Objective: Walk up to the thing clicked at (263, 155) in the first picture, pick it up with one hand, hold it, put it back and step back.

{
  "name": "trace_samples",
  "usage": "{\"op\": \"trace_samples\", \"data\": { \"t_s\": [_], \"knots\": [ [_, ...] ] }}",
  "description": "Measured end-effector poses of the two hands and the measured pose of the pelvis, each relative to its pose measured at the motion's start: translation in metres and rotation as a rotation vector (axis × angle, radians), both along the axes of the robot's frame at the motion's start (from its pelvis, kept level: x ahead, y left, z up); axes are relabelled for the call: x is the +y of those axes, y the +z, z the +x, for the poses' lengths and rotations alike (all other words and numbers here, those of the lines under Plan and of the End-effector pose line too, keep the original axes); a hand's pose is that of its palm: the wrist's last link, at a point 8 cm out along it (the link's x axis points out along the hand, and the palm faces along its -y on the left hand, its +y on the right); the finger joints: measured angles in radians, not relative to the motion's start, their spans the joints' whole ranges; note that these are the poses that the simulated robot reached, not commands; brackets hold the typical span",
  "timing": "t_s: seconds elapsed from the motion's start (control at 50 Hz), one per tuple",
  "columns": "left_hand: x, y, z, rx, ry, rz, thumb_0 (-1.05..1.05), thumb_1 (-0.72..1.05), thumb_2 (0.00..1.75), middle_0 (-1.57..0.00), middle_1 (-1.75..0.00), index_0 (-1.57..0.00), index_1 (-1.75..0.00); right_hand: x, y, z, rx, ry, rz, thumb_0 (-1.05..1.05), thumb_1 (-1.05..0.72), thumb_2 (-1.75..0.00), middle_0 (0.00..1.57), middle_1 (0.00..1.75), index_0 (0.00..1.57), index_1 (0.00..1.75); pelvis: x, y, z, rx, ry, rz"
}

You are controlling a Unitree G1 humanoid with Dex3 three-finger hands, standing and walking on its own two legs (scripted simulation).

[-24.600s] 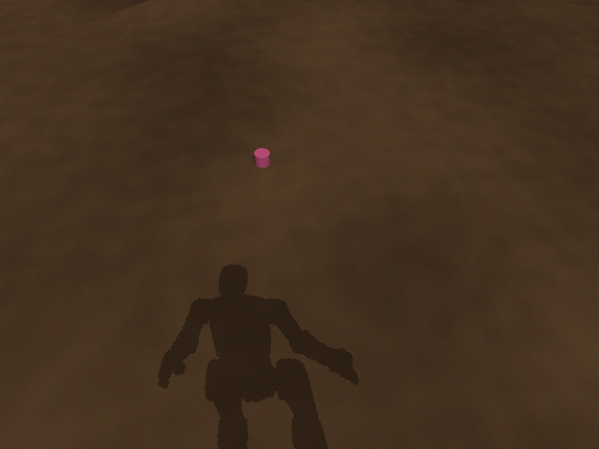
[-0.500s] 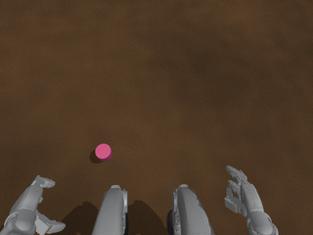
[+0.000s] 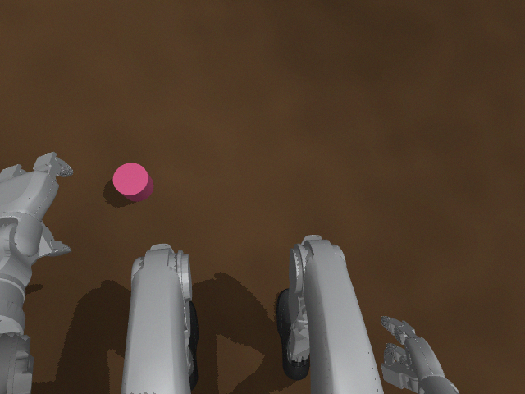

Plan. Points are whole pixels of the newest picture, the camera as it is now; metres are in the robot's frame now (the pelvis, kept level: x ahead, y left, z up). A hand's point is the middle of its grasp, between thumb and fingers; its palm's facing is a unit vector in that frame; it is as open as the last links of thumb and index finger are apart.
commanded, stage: rise first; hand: left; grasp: from above
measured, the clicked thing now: (134, 182) +0.51 +0.26 -0.39
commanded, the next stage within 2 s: approach in 1.26 s
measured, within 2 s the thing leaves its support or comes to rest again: neither
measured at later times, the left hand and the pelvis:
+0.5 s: hand (72, 194) +0.43 +0.32 -0.22, palm faces -0.46 -0.04 -0.89, open 13.9 cm; pelvis +0.00 +0.01 -0.07, yaw -2 degrees
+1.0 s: hand (86, 187) +0.46 +0.31 -0.26, palm faces -0.46 -0.04 -0.89, open 14.1 cm; pelvis +0.01 +0.01 -0.09, yaw -3 degrees
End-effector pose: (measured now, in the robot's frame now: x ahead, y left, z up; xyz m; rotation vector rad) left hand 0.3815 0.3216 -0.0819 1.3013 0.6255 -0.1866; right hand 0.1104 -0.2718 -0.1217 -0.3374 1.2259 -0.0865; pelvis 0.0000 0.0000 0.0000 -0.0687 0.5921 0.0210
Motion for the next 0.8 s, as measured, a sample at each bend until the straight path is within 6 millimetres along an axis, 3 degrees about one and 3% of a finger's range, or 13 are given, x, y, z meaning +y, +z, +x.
{"op": "trace_samples", "data": {
  "t_s": [0.12, 0.24, 0.46, 0.8],
  "knots": [
    [0.001, -0.023, 0.017, -0.012, -0.080, 0.045, 0.00, -0.51, 1.02, -0.08, -1.05, -0.08, -1.05, -0.003, -0.011, -0.031, 0.075, -0.029, -0.033, 0.01, -0.88, -0.89, 0.20, 0.30, 0.21, 0.30, 0.004, -0.021, -0.005, -0.008, -0.004, -0.016],
    [0.002, -0.044, 0.031, -0.030, -0.139, 0.085, 0.00, -0.51, 1.02, -0.10, -1.01, -0.09, -1.01, -0.004, -0.020, -0.046, 0.133, -0.032, -0.059, 0.01, -0.89, -0.90, 0.20, 0.30, 0.21, 0.30, 0.007, -0.038, -0.006, -0.010, -0.005, -0.030],
    [-0.001, -0.074, 0.055, -0.054, -0.219, 0.138, 0.00, -0.49, 0.99, -0.13, -0.95, -0.12, -0.95, 0.000, -0.039, -0.049, 0.181, -0.012, -0.070, 0.01, -0.90, -0.90, 0.20, 0.30, 0.21, 0.30, 0.010, -0.062, -0.004, -0.008, -0.008, -0.047],
    [-0.006, -0.104, 0.075, -0.057, -0.219, 0.161, 0.00, -0.51, 1.00, -0.11, -0.97, -0.11, -0.97, 0.004, -0.058, -0.052, 0.225, 0.007, -0.058, 0.00, -0.91, -0.90, 0.20, 0.30, 0.21, 0.30, 0.010, -0.081, 0.003, 0.007, -0.020, -0.050]
  ]
}}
